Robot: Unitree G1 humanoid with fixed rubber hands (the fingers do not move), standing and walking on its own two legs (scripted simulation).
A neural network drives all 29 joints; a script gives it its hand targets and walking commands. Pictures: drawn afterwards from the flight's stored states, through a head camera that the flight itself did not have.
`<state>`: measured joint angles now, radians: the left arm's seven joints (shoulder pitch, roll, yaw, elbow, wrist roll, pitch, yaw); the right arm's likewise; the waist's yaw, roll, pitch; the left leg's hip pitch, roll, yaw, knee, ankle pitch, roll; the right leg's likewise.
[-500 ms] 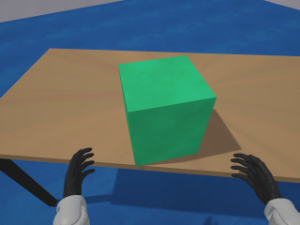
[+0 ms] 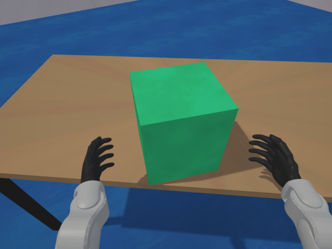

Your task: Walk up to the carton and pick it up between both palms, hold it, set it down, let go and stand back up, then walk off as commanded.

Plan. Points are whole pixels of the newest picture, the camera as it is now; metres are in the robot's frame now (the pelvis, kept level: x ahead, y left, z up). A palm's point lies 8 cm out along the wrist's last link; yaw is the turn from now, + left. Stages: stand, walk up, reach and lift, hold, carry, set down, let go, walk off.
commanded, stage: reach and lift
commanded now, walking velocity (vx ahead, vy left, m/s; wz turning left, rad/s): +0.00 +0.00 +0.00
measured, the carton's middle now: (176, 124) +0.44 +0.00 +0.07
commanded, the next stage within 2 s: none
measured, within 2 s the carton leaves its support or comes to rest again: neither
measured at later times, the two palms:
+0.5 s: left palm (91, 145) +0.29 +0.18 +0.16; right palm (274, 134) +0.34 -0.21 +0.14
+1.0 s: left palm (92, 113) +0.35 +0.18 +0.19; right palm (264, 99) +0.41 -0.20 +0.18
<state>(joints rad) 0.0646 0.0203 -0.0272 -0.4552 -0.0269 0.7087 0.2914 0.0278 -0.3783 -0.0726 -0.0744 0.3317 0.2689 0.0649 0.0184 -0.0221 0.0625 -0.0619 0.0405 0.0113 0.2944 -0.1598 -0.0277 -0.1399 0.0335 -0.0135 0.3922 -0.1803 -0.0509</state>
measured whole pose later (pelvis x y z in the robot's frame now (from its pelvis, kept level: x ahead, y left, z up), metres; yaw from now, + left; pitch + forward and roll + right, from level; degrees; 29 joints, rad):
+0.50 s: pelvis +0.00 +0.00 +0.00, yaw +0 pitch -4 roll +1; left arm -0.25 0.05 0.05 -0.37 -0.03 0.91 0.29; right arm -0.37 -0.42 -0.01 0.18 0.37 0.37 0.02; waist 0.02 -0.02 0.06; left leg -0.06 0.04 0.01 0.29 -0.16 -0.03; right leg -0.14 0.04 -0.01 0.39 -0.18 -0.05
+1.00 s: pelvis +0.00 +0.00 +0.00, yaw +0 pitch +0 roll +1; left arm -0.56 0.12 0.10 -0.15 -0.03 0.92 0.29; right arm -0.73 -0.46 0.04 0.48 0.41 0.39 0.02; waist 0.03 -0.02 0.04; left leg -0.15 0.05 0.01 0.32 -0.16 -0.04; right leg -0.22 0.04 -0.01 0.39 -0.17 -0.05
